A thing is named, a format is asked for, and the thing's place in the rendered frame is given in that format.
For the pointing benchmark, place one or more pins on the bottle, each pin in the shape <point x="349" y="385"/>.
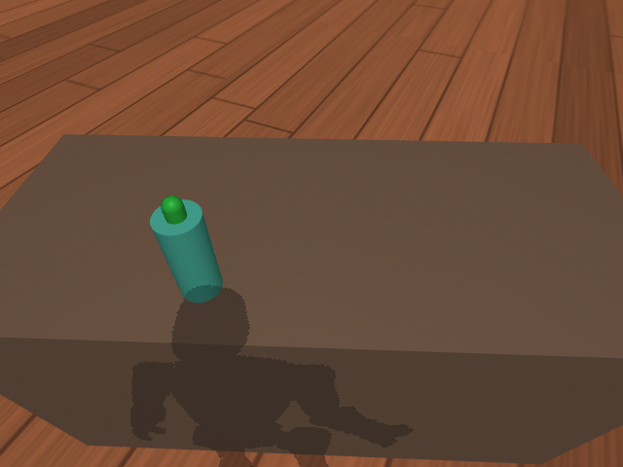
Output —
<point x="181" y="232"/>

